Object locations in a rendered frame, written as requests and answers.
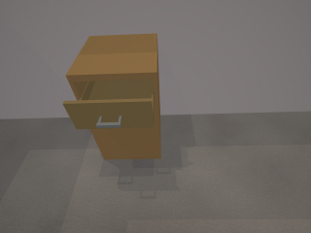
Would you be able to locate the handle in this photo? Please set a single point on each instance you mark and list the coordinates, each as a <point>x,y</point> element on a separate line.
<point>100,124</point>

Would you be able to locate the cabinet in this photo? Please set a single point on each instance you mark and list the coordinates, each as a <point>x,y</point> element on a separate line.
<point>124,57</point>

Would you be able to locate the drawer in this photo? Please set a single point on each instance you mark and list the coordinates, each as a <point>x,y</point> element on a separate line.
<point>133,100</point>

